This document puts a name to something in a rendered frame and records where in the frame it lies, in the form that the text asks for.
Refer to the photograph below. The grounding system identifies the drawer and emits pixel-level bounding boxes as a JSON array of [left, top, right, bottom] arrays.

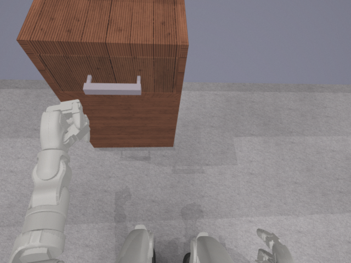
[[37, 54, 178, 93]]

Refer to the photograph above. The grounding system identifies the left robot hand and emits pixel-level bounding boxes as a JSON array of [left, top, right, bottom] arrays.
[[40, 99, 90, 153]]

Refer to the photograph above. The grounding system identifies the robot left forearm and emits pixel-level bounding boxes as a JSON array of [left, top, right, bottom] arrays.
[[8, 148, 72, 263]]

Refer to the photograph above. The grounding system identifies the right robot hand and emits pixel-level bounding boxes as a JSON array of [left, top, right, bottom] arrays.
[[255, 228, 296, 263]]

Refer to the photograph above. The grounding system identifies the robot right thigh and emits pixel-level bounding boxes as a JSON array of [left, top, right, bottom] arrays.
[[190, 236, 234, 263]]

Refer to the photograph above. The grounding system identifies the robot thigh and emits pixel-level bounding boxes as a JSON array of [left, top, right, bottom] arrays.
[[115, 229, 154, 263], [190, 236, 234, 263]]

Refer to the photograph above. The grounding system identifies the robot left thigh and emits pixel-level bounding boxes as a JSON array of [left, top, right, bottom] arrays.
[[115, 229, 154, 263]]

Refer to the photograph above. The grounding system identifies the handle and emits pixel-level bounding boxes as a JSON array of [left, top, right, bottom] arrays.
[[83, 75, 141, 95]]

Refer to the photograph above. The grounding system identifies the cabinet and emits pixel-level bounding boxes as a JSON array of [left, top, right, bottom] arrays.
[[16, 0, 189, 148]]

